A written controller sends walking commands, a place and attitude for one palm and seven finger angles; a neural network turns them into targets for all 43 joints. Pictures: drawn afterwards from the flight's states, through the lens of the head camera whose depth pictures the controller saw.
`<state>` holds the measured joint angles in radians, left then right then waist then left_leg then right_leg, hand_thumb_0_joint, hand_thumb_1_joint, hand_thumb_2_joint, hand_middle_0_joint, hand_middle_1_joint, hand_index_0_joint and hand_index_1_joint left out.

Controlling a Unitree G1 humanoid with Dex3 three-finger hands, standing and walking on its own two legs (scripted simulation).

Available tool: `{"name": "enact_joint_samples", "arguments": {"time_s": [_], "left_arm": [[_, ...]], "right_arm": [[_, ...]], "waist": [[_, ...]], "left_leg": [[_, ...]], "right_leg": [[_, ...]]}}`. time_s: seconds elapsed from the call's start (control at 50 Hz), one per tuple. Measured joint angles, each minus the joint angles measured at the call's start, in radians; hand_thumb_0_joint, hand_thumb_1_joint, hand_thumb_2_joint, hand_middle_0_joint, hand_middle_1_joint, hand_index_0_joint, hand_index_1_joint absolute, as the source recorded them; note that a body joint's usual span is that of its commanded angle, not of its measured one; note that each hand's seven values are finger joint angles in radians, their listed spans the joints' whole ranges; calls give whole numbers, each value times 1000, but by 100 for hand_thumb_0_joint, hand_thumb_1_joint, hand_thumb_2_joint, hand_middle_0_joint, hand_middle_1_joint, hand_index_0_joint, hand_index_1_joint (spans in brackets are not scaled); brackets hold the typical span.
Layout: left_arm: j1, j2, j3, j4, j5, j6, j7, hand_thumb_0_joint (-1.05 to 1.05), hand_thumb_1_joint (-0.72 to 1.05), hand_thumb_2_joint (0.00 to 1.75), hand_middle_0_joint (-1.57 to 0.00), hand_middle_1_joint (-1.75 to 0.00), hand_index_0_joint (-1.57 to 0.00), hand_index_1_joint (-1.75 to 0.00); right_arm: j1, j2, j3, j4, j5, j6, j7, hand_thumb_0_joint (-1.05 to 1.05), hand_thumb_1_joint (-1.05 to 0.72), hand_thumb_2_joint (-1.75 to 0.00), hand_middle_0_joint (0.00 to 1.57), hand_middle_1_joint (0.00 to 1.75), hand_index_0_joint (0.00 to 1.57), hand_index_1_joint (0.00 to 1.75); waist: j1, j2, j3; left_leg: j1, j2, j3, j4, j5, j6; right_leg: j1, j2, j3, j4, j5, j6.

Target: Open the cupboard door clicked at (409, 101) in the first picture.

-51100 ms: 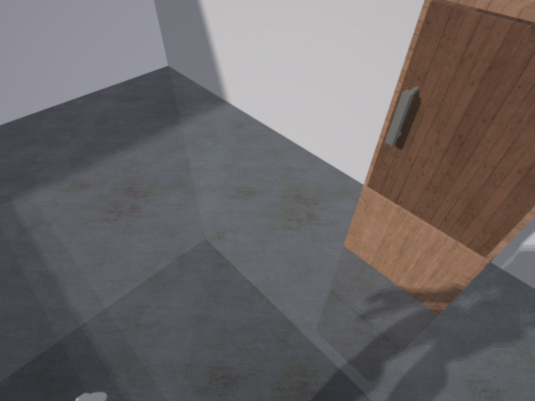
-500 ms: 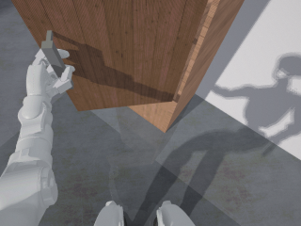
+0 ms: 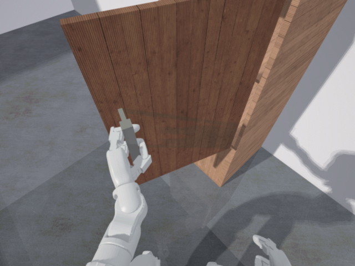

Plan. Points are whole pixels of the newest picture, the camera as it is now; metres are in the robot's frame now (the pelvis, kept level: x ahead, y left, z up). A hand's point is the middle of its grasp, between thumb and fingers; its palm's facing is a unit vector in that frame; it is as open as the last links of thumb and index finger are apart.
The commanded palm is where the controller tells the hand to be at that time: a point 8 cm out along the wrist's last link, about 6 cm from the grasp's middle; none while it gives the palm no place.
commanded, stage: pull the door open along its arc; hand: left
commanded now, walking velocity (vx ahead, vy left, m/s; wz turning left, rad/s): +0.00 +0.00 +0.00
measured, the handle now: (129, 138) +0.40 +0.13 +0.05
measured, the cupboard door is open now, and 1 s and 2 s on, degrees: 71 84 86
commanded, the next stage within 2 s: open thumb and fingers to let go in 0.16 s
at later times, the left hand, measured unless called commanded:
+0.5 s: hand (166, 180) +0.29 +0.04 +0.05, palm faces +0.34 -0.94 -0.01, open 7.1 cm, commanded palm +0.25 +0.09 +0.04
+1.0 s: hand (166, 179) +0.29 +0.04 +0.05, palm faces +0.31 -0.95 -0.01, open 14.4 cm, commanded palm +0.25 +0.08 +0.04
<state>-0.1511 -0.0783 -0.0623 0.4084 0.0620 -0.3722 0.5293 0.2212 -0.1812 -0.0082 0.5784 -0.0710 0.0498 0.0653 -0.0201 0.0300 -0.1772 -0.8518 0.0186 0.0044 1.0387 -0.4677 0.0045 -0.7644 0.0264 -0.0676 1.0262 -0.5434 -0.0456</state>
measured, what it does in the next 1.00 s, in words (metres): stands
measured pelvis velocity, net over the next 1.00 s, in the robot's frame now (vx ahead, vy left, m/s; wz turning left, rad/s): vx -0.02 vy -0.02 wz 0.03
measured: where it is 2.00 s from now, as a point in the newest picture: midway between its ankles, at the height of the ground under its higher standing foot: outside the picture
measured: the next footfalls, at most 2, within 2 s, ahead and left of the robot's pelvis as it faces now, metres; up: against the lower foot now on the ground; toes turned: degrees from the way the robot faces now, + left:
none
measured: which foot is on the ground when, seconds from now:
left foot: down 0.00-1.00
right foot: down 0.00-1.00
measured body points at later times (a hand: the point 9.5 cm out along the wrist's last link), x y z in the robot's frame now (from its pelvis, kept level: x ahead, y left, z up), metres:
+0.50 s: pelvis -0.02 -0.03 +0.00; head +0.03 -0.05 +0.44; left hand +0.27 +0.09 +0.05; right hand +0.16 -0.24 -0.11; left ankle +0.02 +0.12 -0.67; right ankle -0.03 -0.09 -0.67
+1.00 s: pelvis -0.02 -0.02 +0.00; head +0.03 -0.04 +0.44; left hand +0.27 +0.09 +0.05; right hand +0.15 -0.24 -0.12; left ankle +0.02 +0.12 -0.67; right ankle -0.03 -0.09 -0.67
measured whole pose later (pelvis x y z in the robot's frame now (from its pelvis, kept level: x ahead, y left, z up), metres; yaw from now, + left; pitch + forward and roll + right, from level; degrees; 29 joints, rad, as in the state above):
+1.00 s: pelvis -0.02 -0.02 +0.00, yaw +2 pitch +14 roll +1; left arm -0.02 -0.11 -0.22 0.32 0.09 -0.38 0.55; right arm 0.20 -0.19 -0.01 0.60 -0.07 -0.01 0.02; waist -0.01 0.04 -0.16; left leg -0.85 0.00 -0.01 1.04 -0.43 -0.02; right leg -0.77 0.01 -0.09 1.07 -0.54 -0.07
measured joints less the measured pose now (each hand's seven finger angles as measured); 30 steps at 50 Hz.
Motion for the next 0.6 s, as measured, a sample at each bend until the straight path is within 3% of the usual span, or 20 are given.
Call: {"name": "enact_joint_samples", "arguments": {"time_s": [0.14, 0.26, 0.44, 0.6], "left_arm": [[152, -40, -114, -110, 24, 17, 19, 1, 68, 77, -28, -131, -30, -132], [255, -13, -199, -189, 34, 31, 6, 1, 67, 75, -30, -131, -31, -133], [156, -33, -144, -110, 23, 21, 32, 1, 59, 76, -35, -132, -36, -133], [156, -35, -131, -111, 16, 6, 14, 1, 24, 62, -35, -128, -35, -129]], "right_arm": [[-6, 3, 5, -8, -1, -28, -12, 1, -90, -90, 20, 30, 20, 30], [-15, 6, 17, -21, 1, -56, -27, 1, -90, -90, 20, 30, 20, 30], [-46, -5, 12, 16, -6, -65, -52, 1, -90, -90, 20, 30, 20, 30], [-20, -13, 2, 21, -4, -61, -49, 1, -90, -90, 20, 30, 20, 30]], "waist": [[8, 5, 7], [0, 8, 9], [8, 8, 12], [12, 12, 11]], "left_leg": [[32, -5, -10, -13, 12, -11], [53, -4, -13, -22, 19, -22], [21, -10, -27, -8, 32, -36], [18, -12, -24, -18, 41, -40]], "right_leg": [[30, -4, -11, 0, 0, -12], [45, -3, -13, 6, -2, -22], [10, -9, -28, 37, -6, -36], [1, -12, -26, 39, -3, -40]]}}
